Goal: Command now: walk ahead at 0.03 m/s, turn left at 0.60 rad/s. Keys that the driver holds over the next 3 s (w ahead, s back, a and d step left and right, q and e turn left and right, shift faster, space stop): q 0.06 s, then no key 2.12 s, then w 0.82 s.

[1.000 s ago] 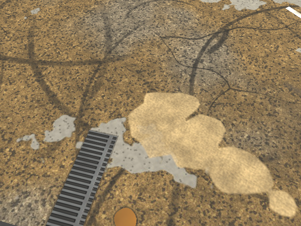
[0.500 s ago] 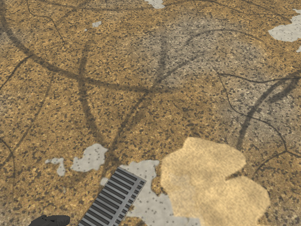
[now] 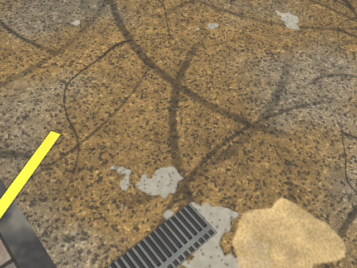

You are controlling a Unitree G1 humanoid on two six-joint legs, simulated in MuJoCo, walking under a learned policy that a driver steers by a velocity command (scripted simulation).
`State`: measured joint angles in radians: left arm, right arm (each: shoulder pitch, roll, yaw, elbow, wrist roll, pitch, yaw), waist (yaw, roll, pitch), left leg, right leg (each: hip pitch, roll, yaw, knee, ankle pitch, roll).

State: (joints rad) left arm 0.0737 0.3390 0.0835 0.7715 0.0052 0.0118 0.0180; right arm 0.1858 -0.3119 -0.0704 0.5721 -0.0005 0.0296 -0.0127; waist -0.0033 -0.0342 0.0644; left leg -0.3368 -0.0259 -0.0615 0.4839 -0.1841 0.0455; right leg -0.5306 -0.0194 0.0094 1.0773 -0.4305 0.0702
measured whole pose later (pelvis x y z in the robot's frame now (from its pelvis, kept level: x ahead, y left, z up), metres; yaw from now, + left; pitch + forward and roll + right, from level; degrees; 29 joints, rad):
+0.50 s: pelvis +0.01 -0.03 -0.01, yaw +8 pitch +0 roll +0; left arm 0.14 0.24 0.03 0.79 0.00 0.00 0.00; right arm 0.18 -0.29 -0.06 0.67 0.00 0.04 -0.02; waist 0.00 0.03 0.03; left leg -0.22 0.01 -0.09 0.51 -0.26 -0.06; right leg -0.25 0.00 0.01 0.51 -0.26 0.00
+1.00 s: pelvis +0.01 -0.01 -0.01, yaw +8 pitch -2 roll +0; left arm 0.18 0.26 0.03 0.96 0.01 0.01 0.02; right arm 0.22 -0.23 -0.03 0.84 -0.01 0.00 -0.03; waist 0.02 0.00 0.04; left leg -0.19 -0.02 -0.07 0.52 -0.30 0.00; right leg -0.21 -0.03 0.02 0.51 -0.26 0.04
